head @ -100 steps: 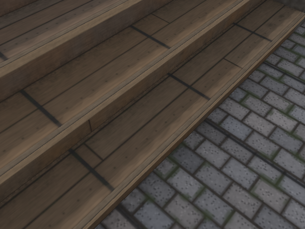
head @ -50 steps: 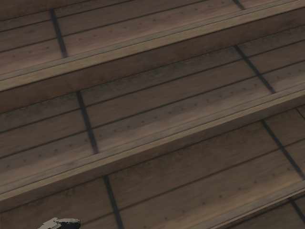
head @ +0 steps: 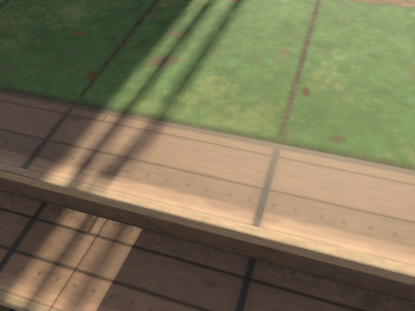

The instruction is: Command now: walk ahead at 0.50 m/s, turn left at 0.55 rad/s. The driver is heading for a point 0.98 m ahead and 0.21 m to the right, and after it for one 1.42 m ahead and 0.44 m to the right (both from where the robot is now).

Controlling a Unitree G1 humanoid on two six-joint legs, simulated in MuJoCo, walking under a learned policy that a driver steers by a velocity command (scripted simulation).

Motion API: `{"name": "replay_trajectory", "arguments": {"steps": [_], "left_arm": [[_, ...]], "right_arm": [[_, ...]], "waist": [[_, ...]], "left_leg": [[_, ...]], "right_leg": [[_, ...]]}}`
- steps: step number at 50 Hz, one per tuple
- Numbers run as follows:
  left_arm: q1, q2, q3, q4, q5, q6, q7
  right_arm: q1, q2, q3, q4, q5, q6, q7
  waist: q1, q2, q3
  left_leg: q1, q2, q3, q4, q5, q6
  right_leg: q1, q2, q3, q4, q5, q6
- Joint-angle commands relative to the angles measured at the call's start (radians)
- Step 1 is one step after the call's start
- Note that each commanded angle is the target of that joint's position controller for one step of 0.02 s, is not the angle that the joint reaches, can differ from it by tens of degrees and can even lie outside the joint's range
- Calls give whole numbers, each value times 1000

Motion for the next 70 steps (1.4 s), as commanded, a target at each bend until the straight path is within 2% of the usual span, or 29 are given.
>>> {"name": "replay_trajectory", "arguments": {"steps": [1, 8, 12, 15, 17, 18, 19, 20, 21, 23, 25, 30, 34, 36, 39, 41, 43, 44, 45, 46, 48, 50, 52, 53, 57, 61, 67, 69, 70], "left_arm": [[-64, -102, -65, -209, 28, 6, 29], [-387, -171, -128, -315, 14, 57, 59], [-604, -146, -147, -413, 17, 84, 27], [-389, -141, -133, -291, -11, 84, 10], [-184, -25, -74, -219, -47, 99, 31], [-131, 26, -53, -201, -43, 91, 33], [-55, 96, -18, -171, -22, 88, 41], [11, 186, 16, -105, -6, 88, 42], [0, 175, 31, -84, -20, 99, 42], [-122, 43, 3, 1, -34, 64, 26], [-36, -89, -27, 134, 2, 32, 24], [-4, -15, -28, 210, -22, -21, -2], [215, 72, -11, 253, -19, -40, 23], [337, 42, -10, 287, -19, -12, 47], [305, 21, -11, 233, -31, 22, 72], [279, 136, 11, 178, -30, 5, 54], [176, 256, 53, 130, -58, -31, 9], [155, 184, 48, 78, -93, -53, -19], [72, 112, 53, 11, -61, -60, -46], [90, 55, 55, -11, -15, -48, -40], [16, -10, 29, -85, 12, -13, 4], [27, -70, -8, -108, -3, 30, 22], [52, -113, -36, -107, -26, 65, 22], [54, -68, -28, -114, -30, 80, 22], [-103, 65, 12, -136, -15, 98, -7], [-237, 55, 5, -135, -28, 97, -47], [-156, 117, 34, -126, -3, 97, -24], [92, 167, 63, -45, 8, 71, -8], [124, 273, 90, -54, 19, 65, 1]], "right_arm": [[67, -43, -30, 60, -11, -68, 4], [289, -44, 8, 224, -1, -139, 30], [396, -87, -7, 241, 21, -114, -36], [306, -97, -16, 171, 41, -107, -55], [285, -218, -55, 121, 44, -140, -42], [259, -246, -70, 113, 56, -161, -18], [249, -225, -80, 93, 43, -184, 4], [291, -60, -56, 36, 48, -192, 41], [304, -34, -56, 12, -3, -188, 55], [151, 74, -9, -114, -37, -164, 38], [113, 129, 36, -133, -27, -123, 13], [-63, 125, 69, -221, -23, -62, 4], [-255, 164, 86, -298, -27, -64, -17], [-402, 197, 117, -380, -27, -61, 2], [-408, 180, 117, -374, 4, -47, 44], [-200, 139, 73, -288, 34, -39, 34], [124, -11, 13, -216, 30, -29, 5], [226, -91, -21, -168, -13, -46, -9], [258, -181, -53, -158, -20, -35, -6], [97, -144, -49, -157, 6, -29, 0], [3, -22, -22, -41, 27, -81, 4], [45, 104, 13, 77, -16, -117, 4], [83, 117, 20, 145, -25, -138, 5], [64, 65, 11, 143, -19, -143, 12], [94, -70, -13, 148, 2, -182, 3], [183, -147, -37, 133, 1, -184, -22], [288, -218, -58, 122, 10, -86, -31], [273, -223, -62, 92, 12, -60, -28], [250, -111, -38, 15, 16, -61, -22]], "waist": [[26, -58, 40], [-36, 12, 74], [-123, 24, 13], [-21, 44, -167], [83, 135, -314], [122, 143, -335], [142, 151, -371], [91, -216, -356], [76, -177, -371], [-43, 13, -57], [-95, 72, 62], [-150, 5, 160], [-50, -58, 86], [9, -57, 52], [23, -22, -25], [-79, -98, -234], [-261, -209, -395], [-272, -52, -464], [-293, 184, -461], [-191, 152, -391], [-84, -26, -61], [6, -75, 36], [59, -12, 77], [76, 10, 101], [21, 47, 78], [-59, 33, 49], [-40, 150, -23], [70, 73, -128], [48, -94, -166]], "left_leg": [[227, 221, -535, -612, 85, 70], [321, 270, -442, -762, 110, 28], [440, 275, -425, -1020, 341, 71], [455, 277, -196, -908, 1330, 81], [606, 344, -228, -644, 1906, 85], [657, 333, -221, -448, 1899, 59], [583, 299, -250, -190, 1728, 44], [147, 45, -226, 314, 482, -58], [-9, -40, -341, 802, 244, -79], [-296, 39, -306, 1059, 311, -43], [-386, 49, -336, 1093, 310, -3], [-477, 141, -163, 808, 187, -37], [-783, 225, -68, 1065, 23, -16], [-787, 248, -33, 892, -29, -10], [-199, 203, 103, 317, -30, -31], [214, 80, 113, 241, -73, -8], [442, 107, -55, 49, -83, 27], [666, 311, -446, -104, -333, 89], [674, 494, -963, -570, -479, 172], [574, 536, -1107, -702, -521, 174], [320, 530, -797, -643, -373, 147], [194, 474, -510, -611, -51, 55], [169, 442, -314, -628, 90, -14], [157, 424, -218, -705, 93, -25], [283, 380, 16, -853, 412, -31], [549, 357, 121, -938, 451, -38], [878, 432, 174, -572, 1141, -66], [653, 407, 176, -173, 890, -93], [241, 313, 158, 130, 374, -136]], "right_leg": [[-481, 31, 17, 362, -76, -36], [-853, 3, -83, 496, -223, -75], [-645, -9, -196, 24, -275, -72], [-61, 71, -281, -340, -352, -125], [167, 138, -260, -540, -399, -110], [251, 154, -232, -765, -355, -118], [372, 120, -53, -890, -479, -151], [589, -223, 552, -1173, -140, -341], [500, -255, 930, -1448, -230, -380], [311, -217, 693, -1422, -670, -279], [197, -142, 346, -1384, -384, -188], [109, -61, 45, -1546, -91, -149], [447, -117, 153, -1602, -24, -204], [543, -71, 156, -1646, -39, -191], [397, -48, 65, -1835, 291, -229], [460, -115, 26, -1607, 1192, -208], [553, -126, 30, -1189, 1388, -160], [244, -23, 26, -864, 1111, -111], [34, 192, 31, -407, 25, -72], [-117, 158, 136, -19, -92, -64], [-268, 72, 33, 122, -67, -81], [-294, 55, 74, 137, -78, -107], [-327, 54, 126, 61, -90, -100], [-311, 48, 101, -106, -107, -81], [-190, 24, -16, -534, 97, -52], [-47, 14, -155, -972, 86, -67], [127, 154, -254, -1222, -217, -142], [496, 169, -161, -1316, -212, -179], [759, -63, 221, -1308, -330, -260]]}}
